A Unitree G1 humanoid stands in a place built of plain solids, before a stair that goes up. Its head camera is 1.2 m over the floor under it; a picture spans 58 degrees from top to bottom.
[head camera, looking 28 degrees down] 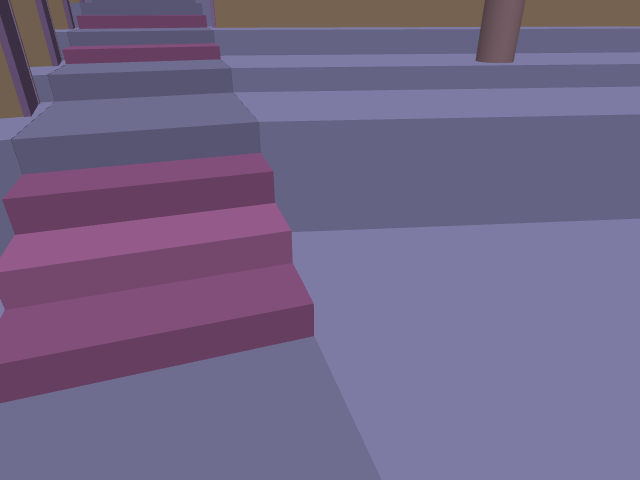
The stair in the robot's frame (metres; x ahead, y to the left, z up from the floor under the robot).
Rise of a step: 0.17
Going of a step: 0.33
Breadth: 1.16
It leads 18 degrees to the left of straight ahead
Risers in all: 4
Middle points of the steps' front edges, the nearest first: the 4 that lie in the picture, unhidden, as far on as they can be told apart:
1.23 0.58 0.17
1.54 0.68 0.34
1.85 0.78 0.50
2.17 0.88 0.67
